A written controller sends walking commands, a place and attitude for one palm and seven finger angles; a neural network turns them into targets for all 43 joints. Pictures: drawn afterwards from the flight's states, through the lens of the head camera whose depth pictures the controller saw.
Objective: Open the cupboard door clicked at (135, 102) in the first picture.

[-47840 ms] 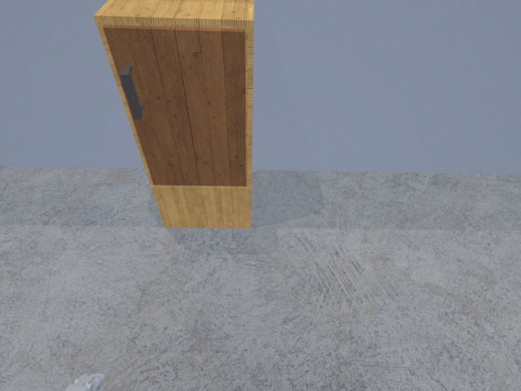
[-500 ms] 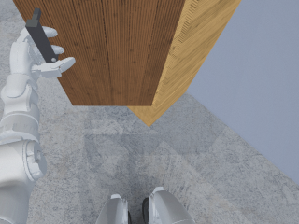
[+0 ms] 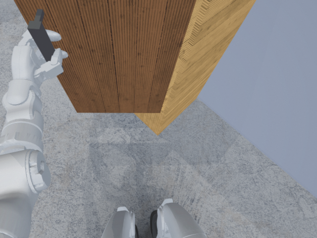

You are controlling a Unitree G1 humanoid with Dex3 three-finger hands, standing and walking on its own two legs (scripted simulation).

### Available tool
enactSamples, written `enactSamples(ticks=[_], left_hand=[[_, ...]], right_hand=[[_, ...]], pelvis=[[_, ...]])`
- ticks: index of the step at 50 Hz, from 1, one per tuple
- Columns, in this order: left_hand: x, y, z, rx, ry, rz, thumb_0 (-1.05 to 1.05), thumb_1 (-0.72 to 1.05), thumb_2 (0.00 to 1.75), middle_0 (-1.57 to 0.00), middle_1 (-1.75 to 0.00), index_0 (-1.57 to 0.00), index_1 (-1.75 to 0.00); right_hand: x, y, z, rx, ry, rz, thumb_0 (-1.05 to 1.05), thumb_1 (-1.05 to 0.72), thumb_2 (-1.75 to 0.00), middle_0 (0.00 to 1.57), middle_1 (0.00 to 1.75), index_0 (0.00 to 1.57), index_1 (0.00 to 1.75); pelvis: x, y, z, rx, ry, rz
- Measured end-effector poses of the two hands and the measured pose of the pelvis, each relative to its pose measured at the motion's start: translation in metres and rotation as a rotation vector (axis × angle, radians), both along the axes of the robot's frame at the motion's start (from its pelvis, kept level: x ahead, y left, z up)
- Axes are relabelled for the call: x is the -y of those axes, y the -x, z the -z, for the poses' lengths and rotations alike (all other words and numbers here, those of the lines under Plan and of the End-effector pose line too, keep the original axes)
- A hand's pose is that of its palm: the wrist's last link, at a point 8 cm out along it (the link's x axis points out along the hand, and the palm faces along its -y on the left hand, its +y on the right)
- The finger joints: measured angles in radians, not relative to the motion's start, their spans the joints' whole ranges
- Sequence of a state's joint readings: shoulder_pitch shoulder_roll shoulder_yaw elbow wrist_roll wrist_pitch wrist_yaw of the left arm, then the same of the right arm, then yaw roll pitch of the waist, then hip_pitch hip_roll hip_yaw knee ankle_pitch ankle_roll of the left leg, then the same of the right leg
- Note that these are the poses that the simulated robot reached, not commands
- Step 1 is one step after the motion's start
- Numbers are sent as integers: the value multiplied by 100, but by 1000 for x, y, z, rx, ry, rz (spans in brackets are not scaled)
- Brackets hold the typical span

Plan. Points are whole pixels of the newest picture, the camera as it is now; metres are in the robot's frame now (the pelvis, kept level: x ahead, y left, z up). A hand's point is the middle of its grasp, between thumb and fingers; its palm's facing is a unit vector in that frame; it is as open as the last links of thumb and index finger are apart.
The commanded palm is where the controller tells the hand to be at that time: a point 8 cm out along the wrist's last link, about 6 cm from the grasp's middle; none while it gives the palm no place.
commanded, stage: pull the door open along its arc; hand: left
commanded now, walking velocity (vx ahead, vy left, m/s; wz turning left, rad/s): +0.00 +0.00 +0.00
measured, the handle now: (49, 44) +0.57 +0.22 +0.06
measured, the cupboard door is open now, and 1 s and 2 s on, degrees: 47 92 95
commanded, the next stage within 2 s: open thumb and fingers to let go in 1.00 s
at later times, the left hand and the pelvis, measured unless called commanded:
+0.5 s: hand (72, 112) +0.39 +0.16 +0.06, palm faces +0.14 -0.99 +0.08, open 6.2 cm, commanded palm +0.34 +0.22 +0.06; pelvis +0.01 +0.00 +0.02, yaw -1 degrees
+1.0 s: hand (119, 151) +0.30 +0.06 +0.06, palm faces +0.41 -0.91 +0.02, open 6.1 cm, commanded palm +0.24 +0.10 +0.06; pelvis +0.00 -0.05 +0.02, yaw +3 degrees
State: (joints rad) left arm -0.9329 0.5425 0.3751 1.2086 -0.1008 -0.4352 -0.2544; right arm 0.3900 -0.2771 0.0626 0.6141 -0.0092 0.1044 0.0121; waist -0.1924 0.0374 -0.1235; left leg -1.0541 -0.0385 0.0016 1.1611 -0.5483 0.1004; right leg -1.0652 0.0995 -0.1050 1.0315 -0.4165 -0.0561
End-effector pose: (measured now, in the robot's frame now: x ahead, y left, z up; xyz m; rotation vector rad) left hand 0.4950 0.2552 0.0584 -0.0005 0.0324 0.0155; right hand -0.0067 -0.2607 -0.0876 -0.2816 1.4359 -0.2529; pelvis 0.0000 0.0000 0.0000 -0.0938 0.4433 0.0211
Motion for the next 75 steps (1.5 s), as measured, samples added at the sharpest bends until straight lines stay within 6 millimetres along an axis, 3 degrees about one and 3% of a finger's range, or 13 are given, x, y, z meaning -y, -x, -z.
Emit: enactSamples(ticks=[6,12,19,27,33,41,49,56,65,75], left_hand=[[1,10,0,1,-3,7,1,73,78,-35,-134,-36,-135],[4,37,0,4,-4,28,1,72,74,-34,-133,-36,-135],[19,88,1,21,5,53,0,70,72,-34,-133,-35,-134],[54,141,5,55,81,-195,1,67,75,-34,-132,-36,-128],[79,167,3,53,47,-343,0,68,77,-35,-130,-34,-129],[111,201,0,34,10,-403,0,67,76,-34,-130,-33,-132],[145,229,-1,12,15,-405,1,68,76,-31,-131,-33,-133],[175,249,-2,1,20,-416,0,69,76,-30,-132,-34,-134],[172,240,3,20,-33,-435,0,58,75,-35,-132,-35,-132],[168,235,1,-1,-12,-441,0,7,54,-34,-126,-35,-127]], right_hand=[[-1,-3,-2,14,-15,14,0,-91,-90,21,30,20,30],[-4,-20,-6,69,-45,22,0,-91,-90,21,30,20,30],[-6,-67,-13,216,-77,-18,1,-91,-90,21,30,20,30],[-16,-135,-11,410,-123,-143,1,-91,-90,20,30,20,30],[-27,-163,-6,477,-173,-217,1,-91,-90,20,30,20,30],[-26,-162,-4,483,-208,-245,1,-91,-90,21,30,20,30],[-1,-155,-6,494,-194,-247,1,-91,-90,21,30,20,30],[16,-164,-9,541,-185,-266,1,-91,-90,20,30,20,30],[21,-182,-6,576,-191,-287,1,-91,-90,20,30,20,30],[22,-183,-2,560,-214,-288,1,-91,-90,20,30,20,30]], pelvis=[[0,-3,-4,10,-8,14],[0,-10,-12,36,-18,27],[0,-15,-21,75,-31,36],[3,-9,-17,105,-52,32],[13,-2,-12,126,-67,17],[31,3,-15,161,-84,-3],[48,4,-19,186,-100,-18],[61,5,-19,188,-116,-30],[78,11,-15,179,-128,-50],[82,8,-17,173,-133,-55]])
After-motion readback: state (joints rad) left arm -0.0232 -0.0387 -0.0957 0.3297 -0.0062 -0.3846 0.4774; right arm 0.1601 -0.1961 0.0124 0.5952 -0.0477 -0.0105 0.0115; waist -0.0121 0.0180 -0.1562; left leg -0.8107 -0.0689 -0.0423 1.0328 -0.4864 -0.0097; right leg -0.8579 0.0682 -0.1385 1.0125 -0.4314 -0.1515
